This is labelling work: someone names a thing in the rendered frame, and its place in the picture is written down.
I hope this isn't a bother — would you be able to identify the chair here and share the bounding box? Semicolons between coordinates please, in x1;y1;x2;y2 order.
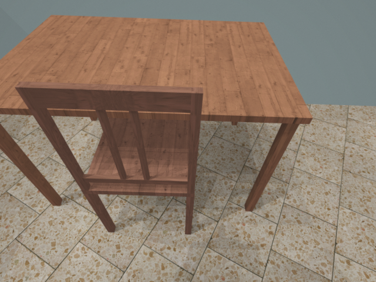
15;82;203;234

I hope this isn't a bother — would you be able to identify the table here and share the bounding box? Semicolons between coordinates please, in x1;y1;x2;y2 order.
0;15;313;212

